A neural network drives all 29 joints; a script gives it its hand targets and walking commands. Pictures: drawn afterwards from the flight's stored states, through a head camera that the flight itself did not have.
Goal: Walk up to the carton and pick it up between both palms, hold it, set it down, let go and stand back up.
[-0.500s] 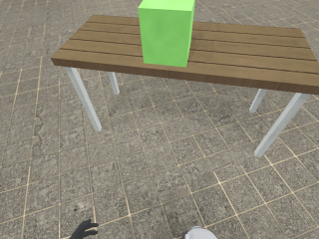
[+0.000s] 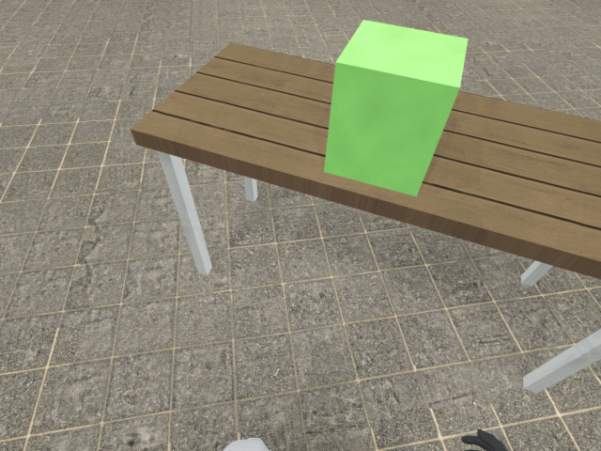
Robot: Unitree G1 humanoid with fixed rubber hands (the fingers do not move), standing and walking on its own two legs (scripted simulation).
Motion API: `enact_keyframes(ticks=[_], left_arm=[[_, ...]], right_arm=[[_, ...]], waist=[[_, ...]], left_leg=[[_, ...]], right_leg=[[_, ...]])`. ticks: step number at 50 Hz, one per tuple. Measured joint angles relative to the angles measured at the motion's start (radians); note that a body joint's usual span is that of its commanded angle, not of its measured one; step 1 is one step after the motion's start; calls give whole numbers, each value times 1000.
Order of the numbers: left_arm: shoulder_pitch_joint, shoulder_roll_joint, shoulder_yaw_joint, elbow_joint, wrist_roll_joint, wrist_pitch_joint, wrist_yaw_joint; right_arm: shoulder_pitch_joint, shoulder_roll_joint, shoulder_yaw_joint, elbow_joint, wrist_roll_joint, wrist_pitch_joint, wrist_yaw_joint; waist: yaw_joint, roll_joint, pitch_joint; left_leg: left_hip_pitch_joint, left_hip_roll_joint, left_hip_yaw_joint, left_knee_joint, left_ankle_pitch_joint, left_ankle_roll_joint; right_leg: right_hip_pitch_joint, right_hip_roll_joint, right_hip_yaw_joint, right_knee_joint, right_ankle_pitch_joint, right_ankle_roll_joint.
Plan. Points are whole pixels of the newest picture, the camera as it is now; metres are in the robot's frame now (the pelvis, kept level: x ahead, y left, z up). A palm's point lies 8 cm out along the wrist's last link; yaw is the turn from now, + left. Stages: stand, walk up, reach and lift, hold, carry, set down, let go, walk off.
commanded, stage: walk up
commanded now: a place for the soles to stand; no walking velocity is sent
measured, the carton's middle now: (390, 110) +0.76 -0.10 +0.05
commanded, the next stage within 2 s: none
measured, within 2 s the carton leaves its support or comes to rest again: neither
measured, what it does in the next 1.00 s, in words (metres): walks ahead: right foot, then left foot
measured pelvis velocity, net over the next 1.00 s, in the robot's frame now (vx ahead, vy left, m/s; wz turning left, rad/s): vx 0.26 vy -0.05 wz -0.04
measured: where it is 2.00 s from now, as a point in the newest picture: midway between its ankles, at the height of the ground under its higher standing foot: (304, 428)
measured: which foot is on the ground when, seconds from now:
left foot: down 0.00-0.46, up 0.48-0.82, down 0.84-1.00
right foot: up 0.00-0.44, down 0.46-1.00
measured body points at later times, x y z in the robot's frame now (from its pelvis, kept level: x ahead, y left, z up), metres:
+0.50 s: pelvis +0.17 -0.05 +0.00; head +0.20 -0.06 +0.45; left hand +0.32 +0.19 -0.10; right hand +0.13 -0.31 -0.13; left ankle +0.08 +0.10 -0.69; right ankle +0.24 -0.15 -0.72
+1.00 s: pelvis +0.26 -0.05 +0.01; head +0.28 -0.04 +0.45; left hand +0.30 +0.20 -0.13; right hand +0.40 -0.30 -0.09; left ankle +0.33 +0.06 -0.72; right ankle +0.25 -0.16 -0.72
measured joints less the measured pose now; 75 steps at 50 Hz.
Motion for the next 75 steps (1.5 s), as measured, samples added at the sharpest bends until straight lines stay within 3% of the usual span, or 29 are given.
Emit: enact_keyframes(ticks=[3, 6, 13, 20, 23, 26, 28, 30, 34, 38, 42, 43, 47, 51, 61, 75], left_arm=[[-20, -8, -5, -7, 12, 40, 1], [-58, -4, 0, -32, 10, 43, -8], [-163, -18, 7, -81, 8, 30, -33], [-250, -51, 3, -105, 9, 28, -40], [-256, -52, 7, -131, 17, 2, -32], [-259, -48, 4, -136, 12, -10, -8], [-237, -47, -1, -127, 0, -3, 7], [-205, -46, -1, -111, -2, 3, 15], [-139, -40, 2, -63, -3, 3, 21], [-109, -29, -7, -34, -12, 14, 22], [-99, -15, -26, -32, -28, 37, 18], [-101, -12, -31, -31, -33, 42, 17], [-124, -16, -41, -41, -30, 66, 23], [-142, -30, -46, -39, -21, 62, 14], [-170, -19, -39, -34, -33, 30, 10], [-223, -12, -48, -30, -35, 50, 14]], right_arm=[[9, 3, 16, 7, 11, 0, -23], [52, 11, 26, 28, 20, 3, -30], [164, -4, 24, 98, 20, -9, -32], [232, -24, 22, 119, 13, 3, -25], [258, -32, 23, 119, 15, 16, -25], [232, -21, 28, 120, 21, 48, -29], [207, -17, 25, 104, 20, 60, -26], [173, -16, 18, 81, 21, 57, -18], [105, -20, 5, 38, 22, 45, -5], [37, -15, 8, 22, 31, 47, -19], [-13, -10, 23, 23, 37, 50, -37], [-22, -7, 26, 26, 35, 49, -40], [-63, 9, 54, 30, 47, 63, -43], [-84, 4, 64, 34, 57, 74, -38], [-34, -24, 58, 97, 58, 57, -30], [23, -29, 58, 136, 53, 59, -34]], waist=[[-25, 2, 11], [-51, -12, 15], [-94, -8, 17], [-133, 15, 19], [-129, 35, 4], [-106, 41, 20], [-83, 35, 18], [-66, 32, 16], [-39, 35, 13], [-18, 34, 28], [-5, 28, 30], [-10, 23, 26], [-13, -9, 27], [-30, 7, 4], [-57, 42, -31], [-75, 27, -25]], left_leg=[[40, 5, 3, 42, -96, 16], [119, 6, 6, -37, -90, 6], [237, 2, 0, -167, -88, 1], [299, 15, 14, -136, -183, -32], [282, 43, 10, -21, -273, -40], [144, 38, -44, 347, -341, -22], [47, 18, -52, 528, -315, -24], [-29, 18, -49, 562, -255, -32], [-111, 33, -57, 442, -152, -53], [-89, 39, -51, 203, -81, -62], [15, 10, -33, -10, 34, -38], [38, 6, -35, -41, -9, -26], [36, -4, -26, -4, -54, -10], [41, 11, -32, -13, -52, -19], [80, 10, -37, -96, -25, -29], [92, -4, -50, -98, -33, -27]], right_leg=[[-139, 25, 36, 342, -18, 4], [-255, 14, 43, 422, 79, 22], [-387, -30, 49, 226, 247, 51], [-307, -11, 18, -52, 289, 18], [-221, 21, 4, -136, 303, -8], [-207, 37, -10, -65, 229, -17], [-161, 36, -8, -104, 218, -26], [-113, 37, -6, -168, 236, -28], [-55, 48, -2, -252, 254, -28], [-47, 60, -3, -231, 223, -23], [-72, 67, -11, -128, 146, -10], [-81, 64, -15, -97, 123, -5], [-91, 49, 17, -49, 33, 17], [-60, 56, 1, -131, 159, 24], [-13, 62, -5, -227, 167, 16], [8, 50, -20, -232, 154, 20]])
